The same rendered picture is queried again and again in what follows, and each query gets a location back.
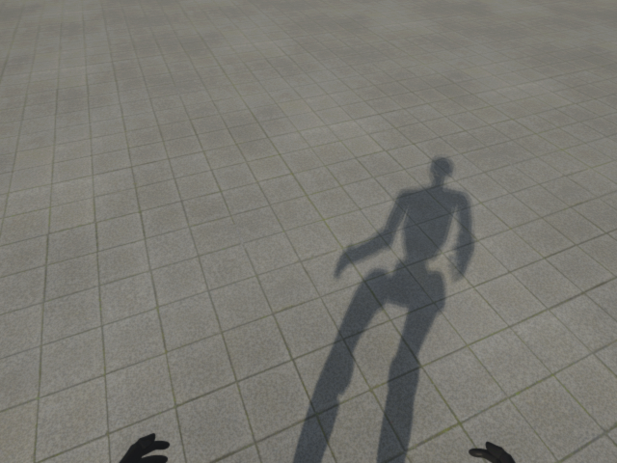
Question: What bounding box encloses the right robot hand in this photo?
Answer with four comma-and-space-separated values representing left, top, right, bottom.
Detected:
469, 442, 516, 463

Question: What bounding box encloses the left robot hand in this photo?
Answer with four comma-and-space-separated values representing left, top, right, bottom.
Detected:
120, 433, 170, 463

